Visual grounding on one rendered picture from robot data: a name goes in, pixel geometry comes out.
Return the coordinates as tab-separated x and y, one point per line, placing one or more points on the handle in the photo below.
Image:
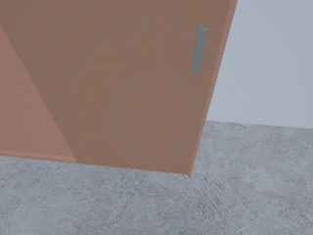
200	44

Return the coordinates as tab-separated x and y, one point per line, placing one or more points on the wardrobe door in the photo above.
26	124
117	75

